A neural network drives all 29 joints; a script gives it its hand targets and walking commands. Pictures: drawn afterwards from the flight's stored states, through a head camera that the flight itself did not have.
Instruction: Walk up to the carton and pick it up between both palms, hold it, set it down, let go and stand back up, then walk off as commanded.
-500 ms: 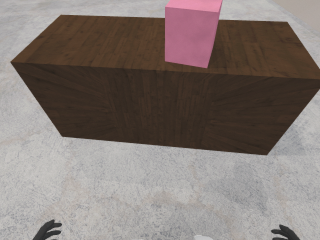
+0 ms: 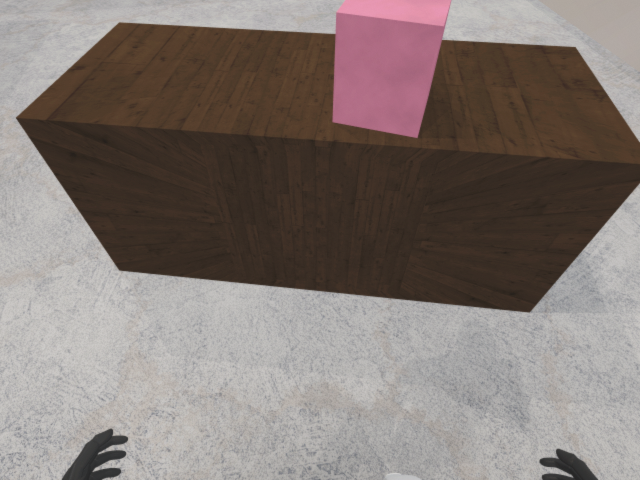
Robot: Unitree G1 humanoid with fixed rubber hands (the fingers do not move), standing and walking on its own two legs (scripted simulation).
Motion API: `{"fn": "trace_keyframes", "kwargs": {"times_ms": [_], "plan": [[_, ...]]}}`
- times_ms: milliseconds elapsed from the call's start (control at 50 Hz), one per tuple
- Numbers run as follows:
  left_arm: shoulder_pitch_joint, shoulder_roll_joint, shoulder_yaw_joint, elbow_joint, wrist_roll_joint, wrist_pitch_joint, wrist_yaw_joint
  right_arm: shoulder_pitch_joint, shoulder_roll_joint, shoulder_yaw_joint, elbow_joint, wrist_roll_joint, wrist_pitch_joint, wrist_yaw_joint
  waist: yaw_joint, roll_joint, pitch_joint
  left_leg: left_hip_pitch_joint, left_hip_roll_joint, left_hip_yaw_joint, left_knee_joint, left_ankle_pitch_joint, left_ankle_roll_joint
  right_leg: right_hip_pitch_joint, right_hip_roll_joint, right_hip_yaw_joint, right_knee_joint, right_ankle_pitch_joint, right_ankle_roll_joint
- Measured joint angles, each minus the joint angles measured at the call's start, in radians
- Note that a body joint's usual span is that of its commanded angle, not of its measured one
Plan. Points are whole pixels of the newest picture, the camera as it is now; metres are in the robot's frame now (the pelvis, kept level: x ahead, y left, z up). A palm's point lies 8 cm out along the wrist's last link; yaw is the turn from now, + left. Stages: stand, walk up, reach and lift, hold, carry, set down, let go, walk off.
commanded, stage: stand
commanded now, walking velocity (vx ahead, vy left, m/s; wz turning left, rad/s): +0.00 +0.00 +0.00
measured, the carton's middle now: (389, 60) +0.97 -0.15 +0.04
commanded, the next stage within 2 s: none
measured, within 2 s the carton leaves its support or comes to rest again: neither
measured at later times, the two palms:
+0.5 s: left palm (87, 478) +0.15 +0.29 -0.07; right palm (592, 479) +0.15 -0.31 -0.07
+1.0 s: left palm (89, 474) +0.16 +0.29 -0.07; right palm (591, 478) +0.15 -0.30 -0.07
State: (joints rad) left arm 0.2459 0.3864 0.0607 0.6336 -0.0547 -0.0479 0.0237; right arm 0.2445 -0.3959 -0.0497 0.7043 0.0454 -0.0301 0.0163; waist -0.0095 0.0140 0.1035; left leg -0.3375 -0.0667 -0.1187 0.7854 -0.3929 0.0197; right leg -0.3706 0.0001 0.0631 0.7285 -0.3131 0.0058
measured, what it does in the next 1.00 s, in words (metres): stands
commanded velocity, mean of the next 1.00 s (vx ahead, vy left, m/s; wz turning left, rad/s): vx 0.00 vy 0.00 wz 0.00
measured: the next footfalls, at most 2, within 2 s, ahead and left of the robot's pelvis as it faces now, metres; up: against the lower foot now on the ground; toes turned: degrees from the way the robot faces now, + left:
none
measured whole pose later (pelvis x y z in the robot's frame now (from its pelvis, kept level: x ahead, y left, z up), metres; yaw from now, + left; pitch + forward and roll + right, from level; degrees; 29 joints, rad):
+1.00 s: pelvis +0.00 +0.00 +0.00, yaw +0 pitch -3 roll -1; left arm 0.18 0.39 0.03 0.64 -0.05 -0.05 0.00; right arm 0.14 -0.40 -0.05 0.72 0.05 -0.03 0.02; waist -0.01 0.01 0.10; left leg -0.34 -0.07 -0.12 0.79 -0.40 0.02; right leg -0.37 0.00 0.06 0.72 -0.31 0.02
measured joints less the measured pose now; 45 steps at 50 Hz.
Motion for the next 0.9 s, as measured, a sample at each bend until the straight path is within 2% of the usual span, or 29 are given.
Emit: {"fn": "trace_keyframes", "kwargs": {"times_ms": [280,900], "plan": [[-0.051,0.0,-0.013,0.0,0.0,0.0,-0.018,-0.101,0.0,0.0,0.0,0.0,-0.003,0.0,0.0,-0.007,0.0,0.0,0.001,0.0,0.0,-0.001,0.0,0.001,0.0,0.0,-0.002,0.0,0.007],[-0.067,0.0,-0.027,0.001,0.0,0.0,-0.019,-0.107,0.0,0.0,0.015,0.0,-0.004,0.0,0.0,-0.009,-0.001,0.0,0.002,0.0,0.0,-0.005,0.0,0.004,0.0,0.0,-0.008,0.0,0.011]]}}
